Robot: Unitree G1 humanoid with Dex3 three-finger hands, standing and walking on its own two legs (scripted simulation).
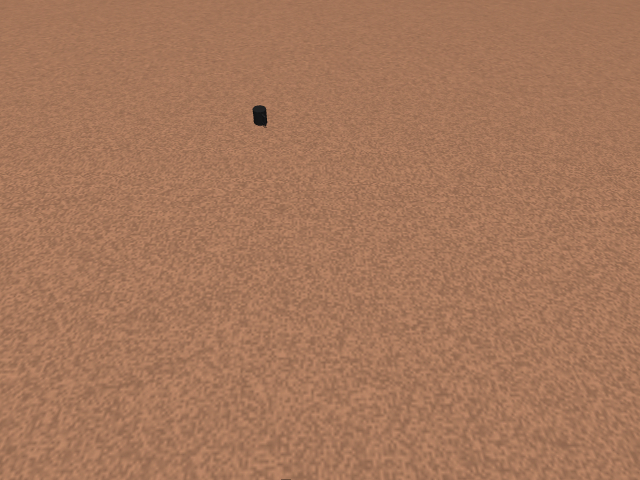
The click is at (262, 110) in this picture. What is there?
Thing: mug
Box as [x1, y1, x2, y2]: [253, 105, 266, 125]
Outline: 253,107 254,123 258,125 265,125 265,107 261,105
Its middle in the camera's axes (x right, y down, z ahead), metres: -0.35 -0.69 +2.23
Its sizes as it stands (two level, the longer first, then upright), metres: 0.110 0.076 0.086
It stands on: the floor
